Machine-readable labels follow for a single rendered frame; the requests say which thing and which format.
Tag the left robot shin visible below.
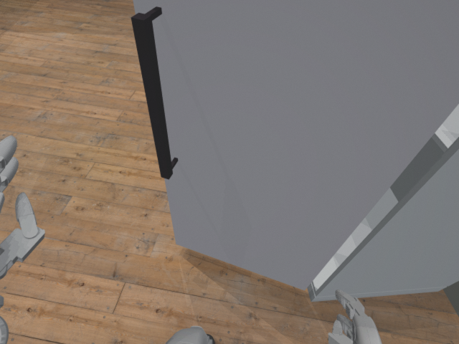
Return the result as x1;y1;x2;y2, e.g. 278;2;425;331
190;326;207;335

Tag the fridge door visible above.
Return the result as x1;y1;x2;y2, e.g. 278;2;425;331
133;0;459;291

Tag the robot left thigh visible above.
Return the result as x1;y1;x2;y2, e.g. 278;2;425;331
165;328;212;344

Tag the handle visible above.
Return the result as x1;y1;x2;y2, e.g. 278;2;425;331
131;6;178;179

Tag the right robot hand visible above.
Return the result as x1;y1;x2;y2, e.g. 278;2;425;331
328;290;382;344

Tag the left robot hand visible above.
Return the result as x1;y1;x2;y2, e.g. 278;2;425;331
0;135;45;279

